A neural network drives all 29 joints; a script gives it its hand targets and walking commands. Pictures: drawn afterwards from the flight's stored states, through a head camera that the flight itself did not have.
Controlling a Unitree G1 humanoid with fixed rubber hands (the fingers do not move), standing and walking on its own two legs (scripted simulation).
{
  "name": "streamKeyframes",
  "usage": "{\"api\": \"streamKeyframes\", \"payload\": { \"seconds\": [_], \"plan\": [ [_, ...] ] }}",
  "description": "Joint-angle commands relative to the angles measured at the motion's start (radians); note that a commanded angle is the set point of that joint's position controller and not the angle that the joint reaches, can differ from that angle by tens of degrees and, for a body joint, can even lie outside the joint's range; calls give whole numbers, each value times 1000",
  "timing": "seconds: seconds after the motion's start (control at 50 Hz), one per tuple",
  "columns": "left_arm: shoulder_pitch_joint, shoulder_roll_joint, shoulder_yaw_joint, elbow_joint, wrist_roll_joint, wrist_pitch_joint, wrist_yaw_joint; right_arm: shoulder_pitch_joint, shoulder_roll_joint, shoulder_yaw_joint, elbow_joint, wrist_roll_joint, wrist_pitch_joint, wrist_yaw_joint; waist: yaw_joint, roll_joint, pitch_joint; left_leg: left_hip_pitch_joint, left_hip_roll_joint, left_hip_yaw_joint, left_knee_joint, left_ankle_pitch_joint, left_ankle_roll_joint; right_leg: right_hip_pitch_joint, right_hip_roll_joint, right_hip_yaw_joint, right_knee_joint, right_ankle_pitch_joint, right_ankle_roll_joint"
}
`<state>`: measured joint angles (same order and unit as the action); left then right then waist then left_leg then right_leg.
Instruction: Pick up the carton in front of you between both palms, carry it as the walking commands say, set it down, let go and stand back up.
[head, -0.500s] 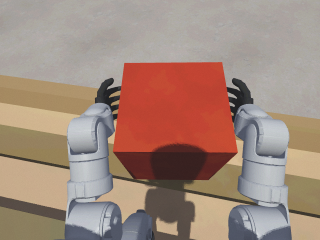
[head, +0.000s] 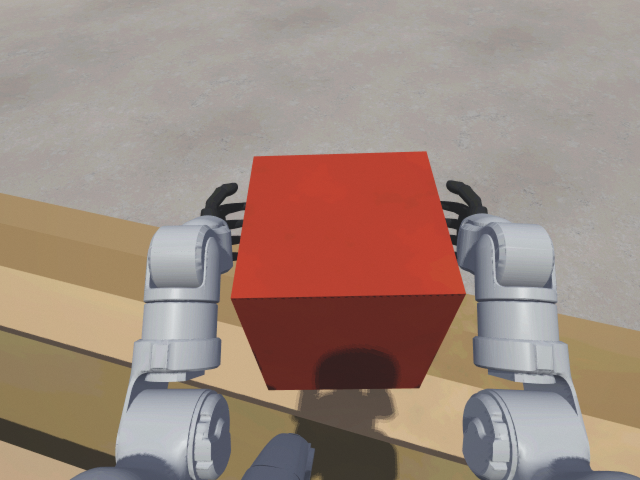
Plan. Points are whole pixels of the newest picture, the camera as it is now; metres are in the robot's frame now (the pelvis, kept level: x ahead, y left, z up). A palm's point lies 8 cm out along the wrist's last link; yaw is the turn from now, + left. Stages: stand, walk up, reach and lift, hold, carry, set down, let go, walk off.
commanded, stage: carry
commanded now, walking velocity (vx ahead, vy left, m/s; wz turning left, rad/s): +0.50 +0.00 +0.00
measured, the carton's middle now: (341, 279) +0.35 +0.04 +0.05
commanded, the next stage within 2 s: none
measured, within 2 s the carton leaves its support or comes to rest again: neither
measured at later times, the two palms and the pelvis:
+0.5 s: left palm (298, 175) +0.76 +0.17 -0.15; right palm (425, 192) +0.73 -0.13 -0.14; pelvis +0.41 +0.06 -0.20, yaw +2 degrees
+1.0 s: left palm (296, 127) +1.19 +0.24 -0.31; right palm (384, 136) +1.19 -0.06 -0.32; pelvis +0.85 +0.08 -0.43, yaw +2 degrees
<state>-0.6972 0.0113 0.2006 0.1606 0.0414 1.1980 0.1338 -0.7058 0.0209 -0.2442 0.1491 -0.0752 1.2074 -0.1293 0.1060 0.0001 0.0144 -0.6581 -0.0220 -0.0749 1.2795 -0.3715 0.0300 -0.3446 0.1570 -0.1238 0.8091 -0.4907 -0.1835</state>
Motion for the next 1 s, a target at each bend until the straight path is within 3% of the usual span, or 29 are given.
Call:
{"api": "streamKeyframes", "payload": {
  "seconds": [0.0, 0.02, 0.06, 0.14, 0.16, 0.18, 0.2, 0.22, 0.24, 0.28, 0.32, 0.36, 0.42, 0.48, 0.52, 0.54, 0.56, 0.58, 0.6, 0.64, 0.68, 0.74, 0.8, 0.88, 0.9, 0.92, 0.94, 0.96, 0.98],
  "plan": [
    [-907, -1214, -690, -186, -575, -35, -277, -688, 963, 516, -124, 312, -31, 195, -48, -8, -389, -161, 25, 61, -14, 174, 6, 312, -411, 558, -101, 1019, -26],
    [-903, -1234, -706, -208, -595, -46, -277, -666, 970, 522, -132, 307, -43, 195, -9, 109, -393, -193, 33, 36, -288, 471, 20, 327, -289, 456, 50, 732, 21],
    [-901, -1243, -722, -238, -609, -66, -271, -625, 983, 531, -141, 288, -66, 193, 12, 67, -414, 44, -27, 147, -501, 765, 19, 206, -182, 302, 108, 548, 47],
    [-744, -1234, -718, -221, -561, -96, -262, -593, 961, 593, -211, 287, -84, 190, -4, -117, -404, 430, -25, 173, -781, 837, 50, 109, -159, 197, 272, 482, 72],
    [-713, -1225, -721, -194, -545, -103, -261, -562, 955, 596, -201, 280, -86, 193, -168, -120, -525, 715, -33, 208, -632, 943, 82, 23, -222, 143, 534, 773, 113],
    [-670, -1218, -729, -171, -531, -106, -264, -492, 938, 611, -179, 283, -93, 198, -295, 81, -515, 861, 31, 121, -743, 845, 145, -145, -179, 100, 846, 653, 169],
    [-639, -1210, -729, -149, -502, -112, -266, -466, 945, 625, -148, 301, -97, 209, -312, 253, -439, 977, 150, 13, -666, 993, 186, -412, -60, 69, 1121, -198, 185],
    [-561, -1169, -687, -107, -451, -103, -261, -431, 949, 656, -106, 317, -105, 216, -196, 231, -583, 1188, 352, -397, -620, 876, 318, -653, -51, 238, 1104, -152, 195],
    [-521, -1123, -665, -135, -411, -101, -256, -440, 1037, 710, -117, 362, -121, 229, -210, 98, -626, 1056, 351, -499, -696, 445, 360, -577, -113, 261, 945, -55, 167],
    [-524, -1120, -647, -130, -366, -113, -245, -582, 1115, 786, -218, 462, -136, 252, -179, 25, -435, 866, 190, -282, -564, 818, 184, -570, -149, 200, 675, 6, 160],
    [-408, -1100, -600, -100, -302, -139, -234, -606, 1162, 836, -237, 544, -147, 262, -179, -54, -482, 786, 182, -300, -580, 843, 193, -520, -147, 176, 374, 128, 153],
    [-415, -1083, -593, -165, -267, -171, -225, -645, 1197, 876, -255, 588, -183, 267, -179, 91, -581, 797, 233, -378, -519, 1063, 221, -463, -154, 168, 481, 283, 152],
    [-392, -1048, -602, -172, -237, -216, -211, -626, 1192, 898, -260, 615, -211, 272, -241, -37, -501, 704, -3, -147, -313, 586, 127, -441, -94, 59, 31, 744, 158],
    [-382, -985, -637, -234, -223, -237, -193, -556, 1156, 886, -234, 611, -237, 270, -227, 34, -435, 419, -32, -50, -283, 470, 121, -15, -45, -27, -241, 911, 155],
    [-406, -954, -674, -285, -235, -230, -186, -483, 1124, 865, -203, 587, -241, 263, -157, 91, -463, 332, -17, 28, -101, 515, 80, 251, -46, -48, -285, 1058, 127],
    [-359, -941, -683, -287, -246, -219, -187, -479, 1095, 856, -198, 564, -239, 259, -7, 102, -514, 210, 45, 66, 164, 721, 28, 478, -121, 27, -247, 1072, 66],
    [-319, -909, -683, -276, -257, -211, -192, -464, 1064, 839, -178, 539, -226, 255, 147, -111, -457, 35, -40, 146, 574, 289, -28, 579, -211, 123, -346, 974, -22],
    [-306, -862, -681, -235, -264, -197, -195, -430, 1042, 809, -149, 513, -209, 249, 57, -241, -455, -276, -138, 105, 738, -406, -48, 792, -361, 307, -103, 1335, -68],
    [-293, -875, -701, -210, -307, -190, -202, -344, 983, 757, -126, 453, -190, 234, -19, -137, -598, -423, -78, -39, 713, -307, -43, 891, -521, 637, -137, 958, -206],
    [-435, -982, -770, -259, -417, -161, -219, -332, 918, 683, -153, 375, -168, 214, -30, 90, -448, -361, 12, -33, 289, -101, 5, 609, -391, 517, -116, 840, -82],
    [-501, -1056, -811, -234, -489, -158, -239, -276, 882, 603, -134, 305, -169, 205, -65, 106, -448, -254, 32, -47, 56, -18, -9, 343, -437, 649, -155, 690, -138],
    [-616, -1148, -826, -197, -551, -175, -263, -375, 895, 593, -134, 272, -195, 212, -50, -7, -413, -77, 22, 75, 16, 254, 20, 169, -385, 557, -96, 932, -62],
    [-625, -1182, -816, -183, -573, -194, -274, -420, 932, 621, -158, 275, -215, 206, 19, 71, -381, -61, -4, 120, -456, 735, 22, 183, -184, 354, 90, 447, 14],
    [-514, -1138, -757, -158, -536, -194, -264, -480, 912, 686, -250, 302, -192, 180, 32, -148, -331, 309, -40, 199, -760, 809, 15, 64, -139, 211, 194, 428, 54],
    [-476, -1119, -741, -135, -515, -186, -260, -470, 900, 691, -249, 309, -180, 177, 11, -148, -332, 337, -16, 185, -837, 824, 31, 114, -151, 217, 268, 443, 58],
    [-462, -1109, -731, -111, -501, -183, -256, -445, 891, 679, -240, 306, -169, 178, -156, -153, -462, 626, -20, 220, -664, 895, 67, 26, -239, 173, 515, 752, 86],
    [-444, -1096, -722, -102, -489, -174, -256, -385, 866, 679, -213, 307, -162, 181, -280, 40, -469, 765, 22, 142, -749, 769, 130, -129, -181, 116, 855, 698, 151],
    [-458, -1080, -697, -100, -462, -167, -253, -393, 848, 685, -196, 323, -151, 189, -274, 236, -417, 963, 196, -13, -616, 1003, 194, -475, -63, 91, 1143, -229, 194],
    [-436, -1039, -665, -80, -422, -145, -244, -395, 861, 698, -149, 359, -143, 194, -172, 154, -519, 1073, 337, -340, -609, 1015, 259, -609, -71, 217, 1084, -168, 185]
  ]
}}
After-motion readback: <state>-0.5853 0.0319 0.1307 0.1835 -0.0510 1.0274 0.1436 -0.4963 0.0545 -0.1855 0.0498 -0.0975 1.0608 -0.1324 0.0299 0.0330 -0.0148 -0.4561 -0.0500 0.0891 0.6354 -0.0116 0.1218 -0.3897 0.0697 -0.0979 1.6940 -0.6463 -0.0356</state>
